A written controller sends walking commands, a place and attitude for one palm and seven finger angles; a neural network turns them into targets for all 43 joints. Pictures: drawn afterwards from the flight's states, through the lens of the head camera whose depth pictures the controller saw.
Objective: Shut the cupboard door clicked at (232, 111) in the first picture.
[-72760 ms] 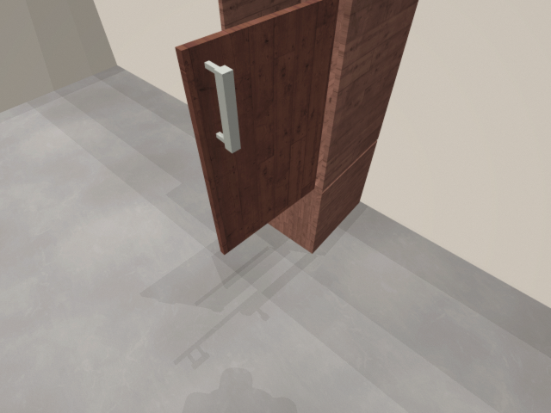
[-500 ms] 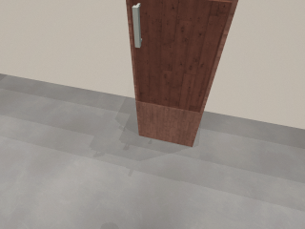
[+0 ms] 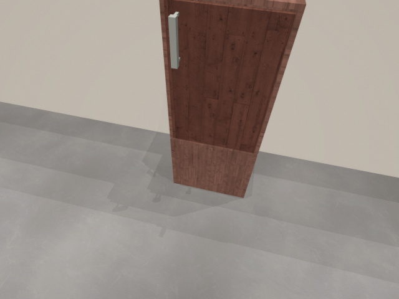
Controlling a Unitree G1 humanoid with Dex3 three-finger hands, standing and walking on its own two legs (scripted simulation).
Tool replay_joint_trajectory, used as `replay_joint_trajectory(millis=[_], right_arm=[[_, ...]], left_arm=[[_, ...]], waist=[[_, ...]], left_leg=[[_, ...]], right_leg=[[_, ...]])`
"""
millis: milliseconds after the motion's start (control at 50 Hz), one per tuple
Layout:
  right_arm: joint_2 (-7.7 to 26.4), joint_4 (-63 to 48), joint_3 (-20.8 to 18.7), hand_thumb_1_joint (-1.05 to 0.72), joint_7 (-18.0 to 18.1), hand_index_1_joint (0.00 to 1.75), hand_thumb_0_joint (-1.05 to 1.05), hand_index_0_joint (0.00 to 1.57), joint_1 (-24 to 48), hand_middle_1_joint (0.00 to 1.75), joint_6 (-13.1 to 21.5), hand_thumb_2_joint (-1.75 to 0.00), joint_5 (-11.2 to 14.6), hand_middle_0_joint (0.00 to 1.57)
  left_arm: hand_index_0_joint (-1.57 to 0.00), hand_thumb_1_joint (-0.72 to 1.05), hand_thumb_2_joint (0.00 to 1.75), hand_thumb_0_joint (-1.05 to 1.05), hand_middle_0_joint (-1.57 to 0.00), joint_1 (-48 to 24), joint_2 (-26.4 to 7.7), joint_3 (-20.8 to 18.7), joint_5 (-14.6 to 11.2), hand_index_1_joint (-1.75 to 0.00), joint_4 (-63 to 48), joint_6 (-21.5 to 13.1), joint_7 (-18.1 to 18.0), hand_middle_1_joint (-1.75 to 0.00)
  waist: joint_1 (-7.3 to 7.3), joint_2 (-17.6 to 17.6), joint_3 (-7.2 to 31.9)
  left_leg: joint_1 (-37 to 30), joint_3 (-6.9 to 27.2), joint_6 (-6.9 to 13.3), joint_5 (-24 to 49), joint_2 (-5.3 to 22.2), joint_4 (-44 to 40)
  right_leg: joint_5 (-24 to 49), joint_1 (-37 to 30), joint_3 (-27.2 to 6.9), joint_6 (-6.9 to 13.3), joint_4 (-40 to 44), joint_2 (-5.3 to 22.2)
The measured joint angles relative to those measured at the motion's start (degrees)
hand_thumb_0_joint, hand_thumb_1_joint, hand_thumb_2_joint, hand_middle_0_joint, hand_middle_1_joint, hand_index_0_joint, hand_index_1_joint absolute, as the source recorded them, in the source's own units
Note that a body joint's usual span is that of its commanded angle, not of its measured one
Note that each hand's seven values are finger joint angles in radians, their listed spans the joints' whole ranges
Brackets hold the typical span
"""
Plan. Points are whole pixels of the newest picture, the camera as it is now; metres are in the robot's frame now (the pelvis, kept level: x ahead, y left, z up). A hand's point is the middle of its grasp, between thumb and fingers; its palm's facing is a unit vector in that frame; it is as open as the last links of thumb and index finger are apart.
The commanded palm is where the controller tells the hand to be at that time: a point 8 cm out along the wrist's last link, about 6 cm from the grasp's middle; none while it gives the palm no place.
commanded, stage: look to check the result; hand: left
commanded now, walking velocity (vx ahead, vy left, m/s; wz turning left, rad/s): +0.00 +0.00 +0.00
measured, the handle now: (175, 40) +0.84 +0.11 +0.13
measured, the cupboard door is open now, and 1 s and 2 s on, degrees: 0 0 0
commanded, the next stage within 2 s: stand and wait in 0.56 s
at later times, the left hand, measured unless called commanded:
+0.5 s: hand out of the picture -0.02 +0.16 -0.18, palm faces +0.02 -0.98 -0.18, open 7.4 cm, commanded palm none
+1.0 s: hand out of the picture +0.01 +0.16 -0.18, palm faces +0.02 -0.98 -0.18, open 7.4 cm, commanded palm none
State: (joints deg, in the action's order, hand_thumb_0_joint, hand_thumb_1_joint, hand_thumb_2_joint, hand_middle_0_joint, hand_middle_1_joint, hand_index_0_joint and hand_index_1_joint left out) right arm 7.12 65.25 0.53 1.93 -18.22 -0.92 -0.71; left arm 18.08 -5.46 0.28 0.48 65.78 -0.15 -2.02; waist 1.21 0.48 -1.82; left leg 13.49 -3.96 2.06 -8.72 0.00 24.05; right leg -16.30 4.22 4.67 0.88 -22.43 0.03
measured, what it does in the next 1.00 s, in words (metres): stands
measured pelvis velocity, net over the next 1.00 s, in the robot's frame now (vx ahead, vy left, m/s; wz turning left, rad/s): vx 0.03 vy -0.01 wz -0.01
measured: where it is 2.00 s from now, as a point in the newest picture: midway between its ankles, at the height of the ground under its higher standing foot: outside the picture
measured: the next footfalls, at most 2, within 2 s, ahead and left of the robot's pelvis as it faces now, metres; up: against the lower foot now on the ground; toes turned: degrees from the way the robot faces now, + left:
none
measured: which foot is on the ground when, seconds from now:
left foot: down 0.00-1.00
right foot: down 0.00-1.00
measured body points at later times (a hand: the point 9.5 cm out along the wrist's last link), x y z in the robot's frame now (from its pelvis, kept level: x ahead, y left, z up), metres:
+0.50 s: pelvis +0.02 +0.00 +0.00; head +0.03 +0.00 +0.45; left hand -0.02 +0.21 -0.16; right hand +0.00 -0.22 -0.16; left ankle +0.05 +0.09 -0.74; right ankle -0.04 -0.11 -0.74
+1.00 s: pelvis +0.03 -0.01 +0.00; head +0.04 -0.01 +0.45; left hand +0.01 +0.21 -0.16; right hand +0.02 -0.22 -0.16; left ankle +0.05 +0.09 -0.74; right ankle -0.04 -0.11 -0.74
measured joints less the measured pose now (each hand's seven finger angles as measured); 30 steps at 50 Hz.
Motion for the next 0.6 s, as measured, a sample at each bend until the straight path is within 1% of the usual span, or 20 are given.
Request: replay_joint_trajectory(millis=[320, 600], right_arm=[[0.23, -0.35, 0.05, -0.92, 0.16, 0.3, 0.0, 0.2, 1.35, 0.29, 0.2, -0.9, 0.1, 0.2], [1.07, -0.23, 0.01, -0.91, 0.1, 0.3, 0.0, 0.2, 2.4, 0.29, 0.44, -0.9, 0.2, 0.2]], left_arm=[[-0.2, 0.91, 0.9, 0.0, -0.2, 1.86, -1.72, -0.5, 0.08, -0.29, 1.0, 0.09, -0.4, -0.3], [-0.2, 0.91, 0.9, 0.0, -0.2, 0.77, -1.56, -0.23, 0.11, -0.29, 0.55, -0.17, -0.27, -0.3]], waist=[[-0.42, -1.17, -0.63], [-0.54, -0.28, -0.58]], left_leg=[[-0.92, -0.48, 0.17, -0.66, -0.29, -0.51], [-1.64, -0.51, -0.04, -1.17, -0.3, -0.89]], right_leg=[[-0.34, -0.91, -0.5, -0.29, 0.8, 0.31], [-0.56, -1.83, -0.58, -0.2, 1.69, 0.26]])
